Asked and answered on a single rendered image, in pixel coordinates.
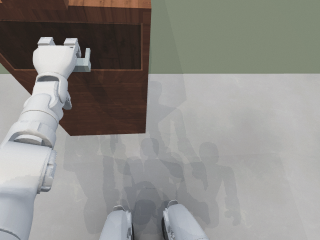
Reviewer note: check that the left robot thigh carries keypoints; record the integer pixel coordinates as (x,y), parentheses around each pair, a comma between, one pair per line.
(118,226)

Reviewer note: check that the left robot upper arm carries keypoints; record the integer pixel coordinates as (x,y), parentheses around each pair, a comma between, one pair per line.
(25,171)

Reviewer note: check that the robot left hand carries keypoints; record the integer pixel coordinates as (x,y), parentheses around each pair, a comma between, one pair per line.
(59,59)

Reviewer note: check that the right robot thigh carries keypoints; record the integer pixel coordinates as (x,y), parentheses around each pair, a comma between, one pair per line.
(180,222)

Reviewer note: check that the robot left forearm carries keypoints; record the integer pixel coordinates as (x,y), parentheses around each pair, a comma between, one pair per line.
(39,120)

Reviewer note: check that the robot thigh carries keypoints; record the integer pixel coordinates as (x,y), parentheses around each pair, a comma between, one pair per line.
(118,226)
(180,222)

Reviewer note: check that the cabinet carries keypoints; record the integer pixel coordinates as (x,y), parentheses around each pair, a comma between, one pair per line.
(103,101)

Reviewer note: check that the handle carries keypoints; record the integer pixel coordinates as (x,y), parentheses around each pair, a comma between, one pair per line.
(36,4)
(83,64)

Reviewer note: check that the drawer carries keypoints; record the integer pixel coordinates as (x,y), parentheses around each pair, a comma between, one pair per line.
(113,45)

